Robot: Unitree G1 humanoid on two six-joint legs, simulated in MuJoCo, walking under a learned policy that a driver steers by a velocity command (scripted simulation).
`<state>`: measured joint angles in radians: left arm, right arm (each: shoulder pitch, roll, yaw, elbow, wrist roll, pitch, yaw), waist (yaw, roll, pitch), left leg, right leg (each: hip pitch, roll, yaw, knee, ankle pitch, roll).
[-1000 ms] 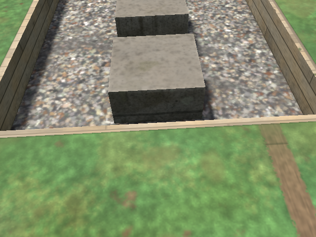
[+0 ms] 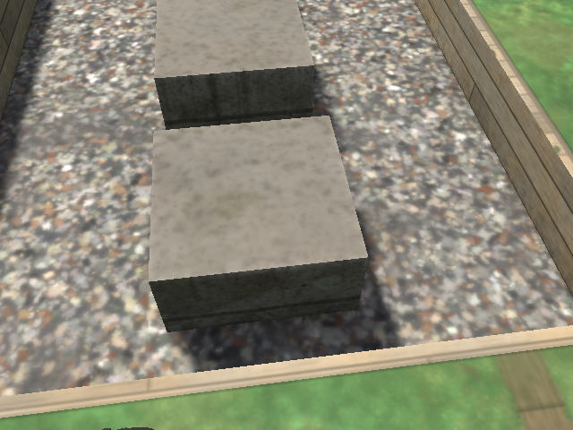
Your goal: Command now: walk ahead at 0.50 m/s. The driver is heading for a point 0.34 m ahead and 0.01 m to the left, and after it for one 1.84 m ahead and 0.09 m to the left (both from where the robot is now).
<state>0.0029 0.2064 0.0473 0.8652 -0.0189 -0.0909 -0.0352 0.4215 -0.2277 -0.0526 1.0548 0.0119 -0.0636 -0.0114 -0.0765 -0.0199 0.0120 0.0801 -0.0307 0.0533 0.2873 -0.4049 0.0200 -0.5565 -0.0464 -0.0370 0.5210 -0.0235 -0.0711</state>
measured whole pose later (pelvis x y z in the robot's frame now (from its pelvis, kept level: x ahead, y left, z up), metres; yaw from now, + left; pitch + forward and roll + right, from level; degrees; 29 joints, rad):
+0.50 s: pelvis +0.24 -0.01 +0.00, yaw -1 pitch +1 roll -4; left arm 0.33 0.18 0.03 1.00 -0.06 -0.09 0.05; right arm 0.10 -0.21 -0.04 0.91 0.03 -0.09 0.03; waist 0.06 0.06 0.00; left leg -0.47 0.06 0.06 0.54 -0.10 -0.02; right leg -0.09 0.07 -0.07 0.44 -0.36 -0.03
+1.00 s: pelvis +0.34 +0.00 +0.01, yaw -1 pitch +1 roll +1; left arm 0.34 0.17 0.02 1.03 -0.05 -0.07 0.03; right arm 0.20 -0.18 -0.04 0.93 0.03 -0.06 0.00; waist 0.00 -0.02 0.01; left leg -0.27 -0.05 0.11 0.45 -0.20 0.07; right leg -0.06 -0.01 -0.07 0.43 -0.38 -0.02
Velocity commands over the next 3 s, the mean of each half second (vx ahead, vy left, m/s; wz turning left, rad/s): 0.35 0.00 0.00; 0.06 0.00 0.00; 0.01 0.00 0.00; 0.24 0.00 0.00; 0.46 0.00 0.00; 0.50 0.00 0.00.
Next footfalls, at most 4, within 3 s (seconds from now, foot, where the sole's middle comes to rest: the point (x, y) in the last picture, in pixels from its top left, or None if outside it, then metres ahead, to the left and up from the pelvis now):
0.02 right None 0.19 -0.11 -0.76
0.50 left None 0.41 0.08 -0.76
0.70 right None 0.28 -0.10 -0.76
2.52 right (300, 204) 1.12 -0.09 -0.76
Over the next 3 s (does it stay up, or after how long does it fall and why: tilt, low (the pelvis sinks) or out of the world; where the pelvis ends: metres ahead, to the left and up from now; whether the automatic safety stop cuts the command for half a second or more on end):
stays up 1.11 -0.02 0.01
